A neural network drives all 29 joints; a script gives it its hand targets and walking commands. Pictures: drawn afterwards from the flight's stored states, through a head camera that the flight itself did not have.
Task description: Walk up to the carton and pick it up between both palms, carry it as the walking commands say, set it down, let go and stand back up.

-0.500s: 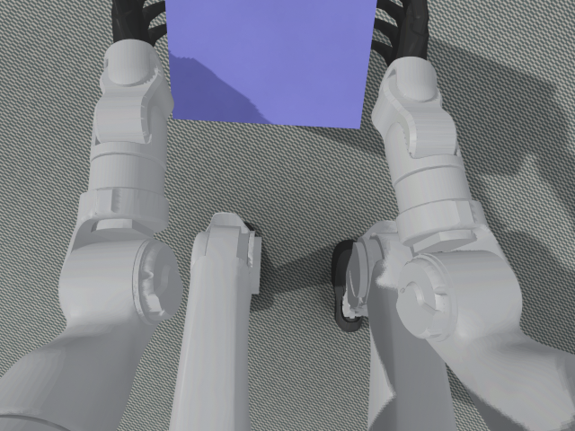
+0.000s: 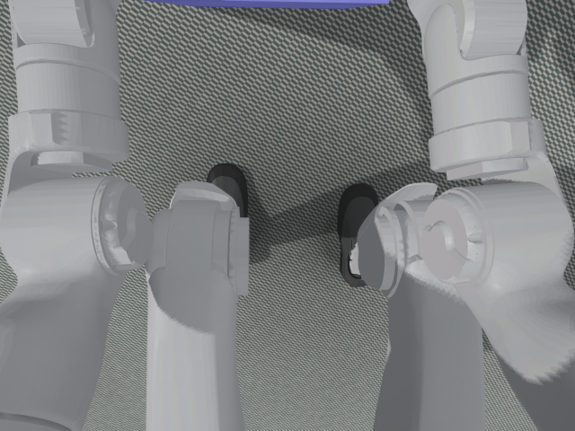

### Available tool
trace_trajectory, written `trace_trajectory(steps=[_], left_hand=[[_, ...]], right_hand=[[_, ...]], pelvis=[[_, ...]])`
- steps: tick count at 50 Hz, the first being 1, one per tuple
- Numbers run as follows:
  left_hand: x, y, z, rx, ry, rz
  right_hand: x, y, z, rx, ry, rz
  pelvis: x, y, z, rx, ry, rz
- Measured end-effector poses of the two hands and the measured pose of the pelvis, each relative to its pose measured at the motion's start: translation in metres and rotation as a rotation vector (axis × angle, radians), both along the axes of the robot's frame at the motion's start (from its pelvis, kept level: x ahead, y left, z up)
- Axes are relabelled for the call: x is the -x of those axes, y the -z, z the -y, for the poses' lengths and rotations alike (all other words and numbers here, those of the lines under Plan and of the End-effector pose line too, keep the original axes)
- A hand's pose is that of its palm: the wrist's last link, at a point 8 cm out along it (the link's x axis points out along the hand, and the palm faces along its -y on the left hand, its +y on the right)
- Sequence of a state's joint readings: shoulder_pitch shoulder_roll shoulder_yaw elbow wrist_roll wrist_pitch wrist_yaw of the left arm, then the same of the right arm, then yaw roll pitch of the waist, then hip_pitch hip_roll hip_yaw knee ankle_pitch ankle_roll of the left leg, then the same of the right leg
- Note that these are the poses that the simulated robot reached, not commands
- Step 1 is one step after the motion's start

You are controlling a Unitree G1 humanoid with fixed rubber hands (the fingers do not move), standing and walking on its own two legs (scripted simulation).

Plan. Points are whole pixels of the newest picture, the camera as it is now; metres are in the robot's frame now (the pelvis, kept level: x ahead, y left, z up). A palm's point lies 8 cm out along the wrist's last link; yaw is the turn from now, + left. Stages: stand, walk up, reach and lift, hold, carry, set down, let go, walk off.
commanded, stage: set down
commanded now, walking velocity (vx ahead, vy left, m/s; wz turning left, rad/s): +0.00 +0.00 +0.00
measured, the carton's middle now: out of the picture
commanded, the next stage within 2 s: none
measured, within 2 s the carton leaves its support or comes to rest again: rests again in 0.26 s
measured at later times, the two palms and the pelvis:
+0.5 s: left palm out of the picture +0.55 +0.22 -0.20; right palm out of the picture +0.55 -0.08 -0.20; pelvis +0.00 +0.00 -0.02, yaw +0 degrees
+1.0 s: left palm out of the picture +0.55 +0.22 -0.21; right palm out of the picture +0.56 -0.08 -0.21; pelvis +0.00 +0.00 -0.03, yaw +0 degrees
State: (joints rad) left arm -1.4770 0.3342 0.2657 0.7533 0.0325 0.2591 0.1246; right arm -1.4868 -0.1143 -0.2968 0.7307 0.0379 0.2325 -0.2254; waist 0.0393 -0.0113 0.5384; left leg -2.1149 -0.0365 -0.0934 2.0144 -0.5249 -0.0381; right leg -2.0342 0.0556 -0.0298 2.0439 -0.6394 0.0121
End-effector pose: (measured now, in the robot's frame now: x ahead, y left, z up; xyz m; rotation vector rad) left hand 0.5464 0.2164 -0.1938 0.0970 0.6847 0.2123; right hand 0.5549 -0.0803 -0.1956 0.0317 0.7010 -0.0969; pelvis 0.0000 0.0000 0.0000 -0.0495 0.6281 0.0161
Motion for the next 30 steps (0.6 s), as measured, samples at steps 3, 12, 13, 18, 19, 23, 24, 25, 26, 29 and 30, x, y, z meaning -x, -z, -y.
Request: trace_trajectory(steps=[3,12,13,18,19,23,24,25,26,29,30], left_hand=[[-0.004,-0.003,-0.001,0.005,0.003,0.012],[-0.001,-0.003,0.000,0.061,-0.002,-0.012],[0.000,0.000,0.000,0.063,-0.002,-0.024],[0.000,0.001,-0.001,0.054,0.002,-0.030],[-0.001,0.001,-0.001,0.053,0.002,-0.029],[-0.001,0.001,0.000,0.052,0.003,-0.028],[-0.001,0.001,-0.001,0.053,0.002,-0.028],[-0.001,0.002,-0.001,0.053,0.001,-0.028],[-0.001,0.002,-0.001,0.053,-0.001,-0.028],[0.000,0.004,-0.003,0.053,-0.007,-0.028],[0.000,0.005,-0.003,0.054,-0.008,-0.028]], right_hand=[[-0.007,-0.006,-0.002,0.028,-0.022,0.016],[0.000,-0.002,0.000,0.029,-0.017,-0.019],[0.001,0.000,0.001,0.030,-0.017,-0.031],[0.000,0.002,0.001,0.025,-0.022,-0.032],[0.000,0.002,0.001,0.025,-0.022,-0.031],[0.000,0.002,0.001,0.024,-0.022,-0.030],[0.000,0.002,0.001,0.023,-0.023,-0.030],[0.000,0.002,0.001,0.021,-0.024,-0.029],[0.000,0.003,0.001,0.019,-0.026,-0.028],[-0.001,0.004,0.000,0.008,-0.037,-0.023],[-0.001,0.004,0.000,0.004,-0.041,-0.020]], pelvis=[[0.001,0.010,0.000,-0.002,0.000,0.019],[0.004,0.019,0.000,-0.003,0.002,0.048],[0.004,0.019,0.000,-0.004,0.002,0.047],[0.003,0.020,0.001,-0.005,0.002,0.047],[0.003,0.020,0.001,-0.005,0.002,0.047],[0.003,0.021,0.001,-0.006,0.002,0.048],[0.003,0.021,0.001,-0.006,0.003,0.047],[0.003,0.021,0.001,-0.006,0.003,0.047],[0.003,0.021,0.001,-0.006,0.003,0.046],[0.002,0.022,0.001,-0.006,0.003,0.044],[0.002,0.022,0.001,-0.006,0.003,0.043]])
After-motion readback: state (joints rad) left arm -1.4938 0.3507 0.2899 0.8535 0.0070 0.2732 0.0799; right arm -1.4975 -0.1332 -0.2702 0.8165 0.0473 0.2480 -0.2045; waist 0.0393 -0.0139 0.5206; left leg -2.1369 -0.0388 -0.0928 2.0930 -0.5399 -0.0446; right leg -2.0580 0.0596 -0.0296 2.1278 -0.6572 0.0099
